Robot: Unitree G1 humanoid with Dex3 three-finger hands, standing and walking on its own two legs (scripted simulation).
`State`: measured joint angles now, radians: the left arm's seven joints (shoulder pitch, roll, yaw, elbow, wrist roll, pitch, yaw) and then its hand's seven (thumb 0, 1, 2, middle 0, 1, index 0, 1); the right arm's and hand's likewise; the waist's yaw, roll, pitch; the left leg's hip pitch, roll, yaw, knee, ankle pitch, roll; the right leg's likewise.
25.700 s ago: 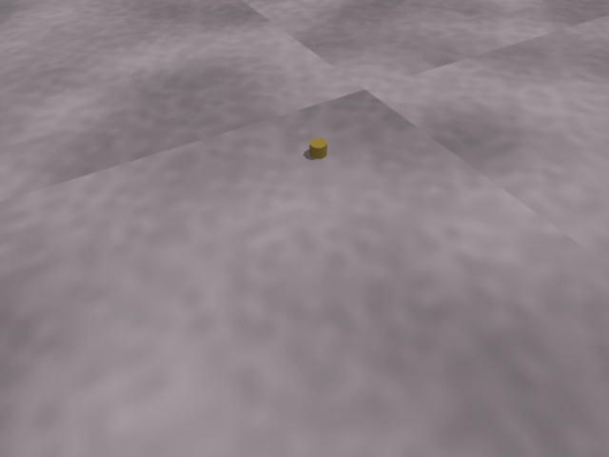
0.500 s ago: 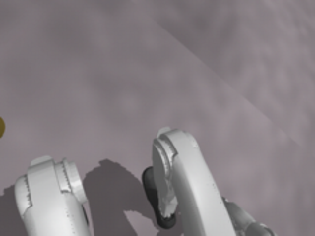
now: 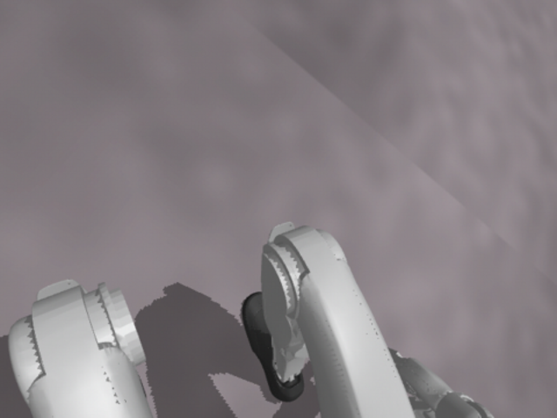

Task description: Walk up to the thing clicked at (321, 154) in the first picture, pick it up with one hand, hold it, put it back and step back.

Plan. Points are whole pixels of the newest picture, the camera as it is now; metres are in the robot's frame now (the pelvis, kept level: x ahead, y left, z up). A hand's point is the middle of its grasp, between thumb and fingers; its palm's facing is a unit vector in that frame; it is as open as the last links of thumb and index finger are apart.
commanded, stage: open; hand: left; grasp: from above
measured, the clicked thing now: out of the picture +0.41 +0.36 -0.26
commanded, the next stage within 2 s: withdraw in 0.50 s
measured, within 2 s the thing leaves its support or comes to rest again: rests again in 0.80 s
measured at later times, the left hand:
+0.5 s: hand out of the picture +0.39 +0.36 -0.23, palm faces -0.45 -0.20 -0.87, open 14.4 cm
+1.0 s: hand out of the picture +0.41 +0.39 -0.11, palm faces -0.29 -0.06 -0.96, open 14.2 cm
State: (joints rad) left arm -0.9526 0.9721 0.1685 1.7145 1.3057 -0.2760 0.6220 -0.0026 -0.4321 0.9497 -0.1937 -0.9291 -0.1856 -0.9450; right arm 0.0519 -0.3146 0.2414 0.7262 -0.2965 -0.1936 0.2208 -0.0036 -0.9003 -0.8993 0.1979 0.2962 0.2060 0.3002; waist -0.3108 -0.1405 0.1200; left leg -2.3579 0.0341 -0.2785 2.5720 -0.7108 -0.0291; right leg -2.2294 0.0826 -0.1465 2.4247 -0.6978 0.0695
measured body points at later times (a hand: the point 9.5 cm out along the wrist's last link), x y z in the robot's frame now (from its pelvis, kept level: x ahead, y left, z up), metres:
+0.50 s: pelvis +0.00 +0.00 +0.00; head +0.25 +0.14 +0.35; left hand +0.41 +0.37 -0.18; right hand +0.10 -0.25 -0.07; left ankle +0.06 +0.13 -0.26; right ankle +0.11 -0.12 -0.26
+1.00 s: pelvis +0.00 +0.00 +0.03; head +0.20 +0.10 +0.42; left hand +0.42 +0.39 -0.05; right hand +0.12 -0.25 -0.08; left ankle +0.06 +0.13 -0.26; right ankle +0.11 -0.12 -0.26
